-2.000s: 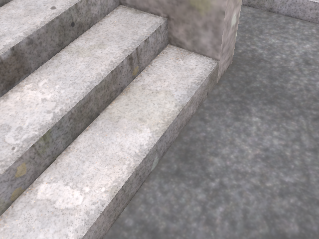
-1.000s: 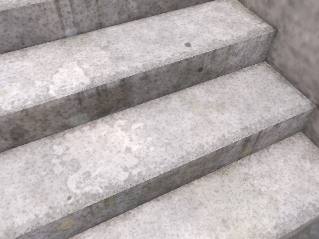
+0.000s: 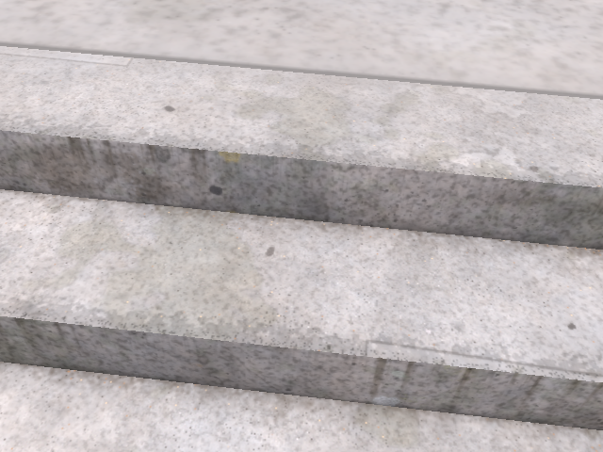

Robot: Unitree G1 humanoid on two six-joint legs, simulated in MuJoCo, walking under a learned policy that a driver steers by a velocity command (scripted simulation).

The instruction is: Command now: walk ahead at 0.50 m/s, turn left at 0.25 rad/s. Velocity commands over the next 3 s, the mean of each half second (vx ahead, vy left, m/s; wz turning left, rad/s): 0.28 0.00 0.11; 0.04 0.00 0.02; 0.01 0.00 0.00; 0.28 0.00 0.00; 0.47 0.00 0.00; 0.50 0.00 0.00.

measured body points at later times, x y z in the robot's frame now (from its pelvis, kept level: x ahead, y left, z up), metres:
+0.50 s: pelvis +0.26 +0.09 +0.13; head +0.27 +0.10 +0.58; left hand +0.25 +0.33 -0.03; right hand +0.44 -0.13 +0.03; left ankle +0.36 +0.19 -0.54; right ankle +0.13 -0.06 -0.43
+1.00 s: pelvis +0.37 +0.08 +0.20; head +0.36 +0.07 +0.65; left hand +0.40 +0.31 +0.05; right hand +0.39 -0.15 +0.04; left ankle +0.36 +0.19 -0.54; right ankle +0.38 -0.03 -0.54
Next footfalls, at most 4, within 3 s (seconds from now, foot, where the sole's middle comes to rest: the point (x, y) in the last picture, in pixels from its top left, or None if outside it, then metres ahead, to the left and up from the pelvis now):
0.34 left None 0.40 0.20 -0.57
0.80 right None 0.42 -0.03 -0.57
2.16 left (209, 277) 0.76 0.20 -0.41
2.72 right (317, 115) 1.09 -0.01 -0.24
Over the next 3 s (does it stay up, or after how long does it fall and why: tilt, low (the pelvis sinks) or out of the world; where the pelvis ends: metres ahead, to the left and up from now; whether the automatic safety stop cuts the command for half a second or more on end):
stays up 1.05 0.06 0.53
